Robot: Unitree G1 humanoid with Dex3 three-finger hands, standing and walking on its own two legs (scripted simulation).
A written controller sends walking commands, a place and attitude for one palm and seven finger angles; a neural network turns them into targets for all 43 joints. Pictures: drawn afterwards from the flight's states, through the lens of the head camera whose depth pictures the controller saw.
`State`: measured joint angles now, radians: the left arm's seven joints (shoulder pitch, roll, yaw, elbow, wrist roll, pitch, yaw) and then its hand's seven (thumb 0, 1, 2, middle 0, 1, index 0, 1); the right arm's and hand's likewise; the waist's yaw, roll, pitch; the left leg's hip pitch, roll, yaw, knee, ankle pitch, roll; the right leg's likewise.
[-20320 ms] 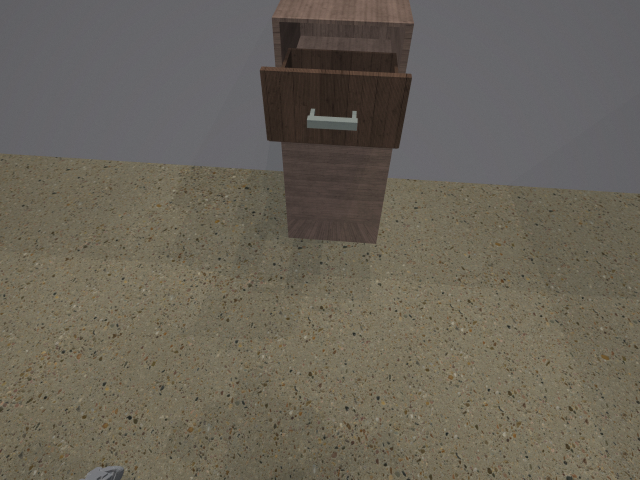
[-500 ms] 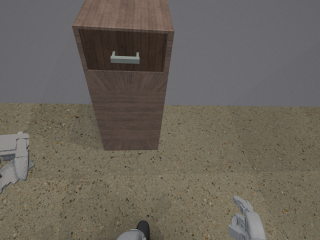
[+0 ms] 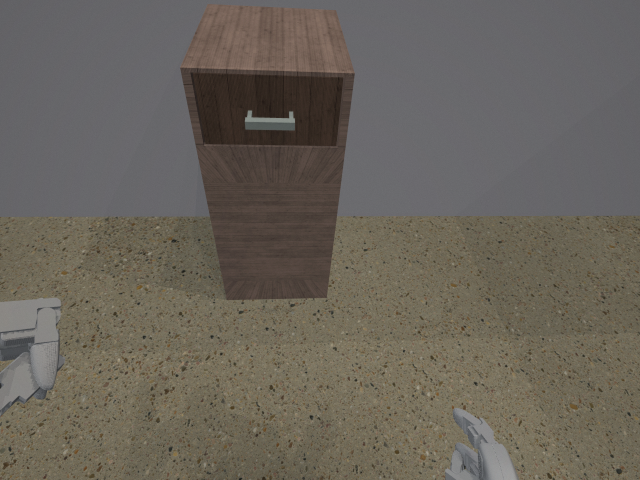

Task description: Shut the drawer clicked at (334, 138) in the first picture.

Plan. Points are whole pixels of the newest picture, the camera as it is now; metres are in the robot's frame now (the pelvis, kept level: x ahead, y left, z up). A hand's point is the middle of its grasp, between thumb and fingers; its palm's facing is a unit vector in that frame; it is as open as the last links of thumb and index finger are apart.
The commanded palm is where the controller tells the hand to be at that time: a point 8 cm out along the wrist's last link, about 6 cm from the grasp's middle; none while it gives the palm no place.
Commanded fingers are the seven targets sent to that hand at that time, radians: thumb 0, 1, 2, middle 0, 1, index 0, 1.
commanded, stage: stop stepping back and stand still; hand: left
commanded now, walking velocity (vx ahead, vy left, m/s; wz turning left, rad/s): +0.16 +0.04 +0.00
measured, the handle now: (270, 119) +0.87 +0.16 +0.01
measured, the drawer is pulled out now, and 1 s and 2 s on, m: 0.00 0.00 0.00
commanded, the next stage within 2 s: let the arm hang, fingers relaxed in 0.42 s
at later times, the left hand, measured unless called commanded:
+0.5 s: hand (30, 375) +0.17 +0.25 +0.16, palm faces +0.41 -0.77 -0.48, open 3.3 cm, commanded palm none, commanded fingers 0.00 0.90 0.90 -1.40 -1.60 -1.40 -1.60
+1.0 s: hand out of the picture -0.02 +0.22 -0.17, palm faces +0.10 -0.96 -0.25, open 4.3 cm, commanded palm none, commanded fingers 0.00 0.90 0.90 -0.40 -0.52 -0.40 -0.52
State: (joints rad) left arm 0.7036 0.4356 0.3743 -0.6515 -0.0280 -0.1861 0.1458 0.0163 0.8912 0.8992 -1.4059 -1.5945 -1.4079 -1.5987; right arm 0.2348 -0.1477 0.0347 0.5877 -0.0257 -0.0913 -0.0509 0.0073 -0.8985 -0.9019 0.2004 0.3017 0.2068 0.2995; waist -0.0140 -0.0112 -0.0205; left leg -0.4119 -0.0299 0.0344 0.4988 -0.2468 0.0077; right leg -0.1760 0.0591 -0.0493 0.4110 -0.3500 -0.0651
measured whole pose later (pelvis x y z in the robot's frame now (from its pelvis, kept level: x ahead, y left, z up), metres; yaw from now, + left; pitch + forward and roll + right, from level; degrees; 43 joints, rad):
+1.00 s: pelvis +0.00 +0.02 +0.00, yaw +5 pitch -1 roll -1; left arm 0.30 0.21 0.02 1.06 0.01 0.02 0.03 0.01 0.91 0.90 -0.76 -0.96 -0.76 -0.92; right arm 0.27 -0.17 -0.01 1.03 -0.02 0.03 -0.03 0.00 -0.92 -0.90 0.20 0.30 0.20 0.30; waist 0.00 0.01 0.07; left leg -0.24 0.01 0.02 0.47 -0.22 0.01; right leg -0.17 -0.01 -0.10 0.44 -0.25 -0.02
